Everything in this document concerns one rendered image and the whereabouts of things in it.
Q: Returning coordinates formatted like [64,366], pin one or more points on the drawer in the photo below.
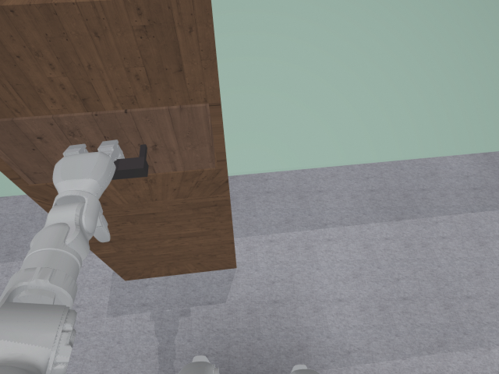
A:
[178,138]

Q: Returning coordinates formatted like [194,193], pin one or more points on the robot left forearm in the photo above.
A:
[51,267]

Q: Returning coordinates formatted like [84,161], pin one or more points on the cabinet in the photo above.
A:
[74,56]

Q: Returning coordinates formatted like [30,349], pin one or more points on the left robot shin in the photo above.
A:
[200,358]

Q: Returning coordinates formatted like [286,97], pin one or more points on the robot shin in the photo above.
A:
[200,358]
[297,367]

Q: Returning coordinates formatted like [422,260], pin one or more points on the handle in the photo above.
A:
[136,167]

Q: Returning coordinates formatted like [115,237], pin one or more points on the robot left hand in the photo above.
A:
[89,172]

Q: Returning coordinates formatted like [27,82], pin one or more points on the left robot upper arm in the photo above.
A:
[35,338]

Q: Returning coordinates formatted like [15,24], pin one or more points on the right robot shin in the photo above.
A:
[297,367]

